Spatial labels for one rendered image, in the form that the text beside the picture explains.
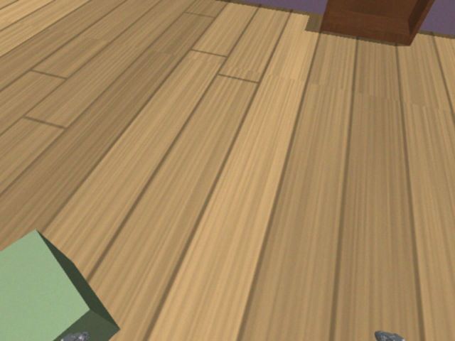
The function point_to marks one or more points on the bookshelf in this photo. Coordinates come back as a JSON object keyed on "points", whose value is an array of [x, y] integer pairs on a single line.
{"points": [[395, 21]]}

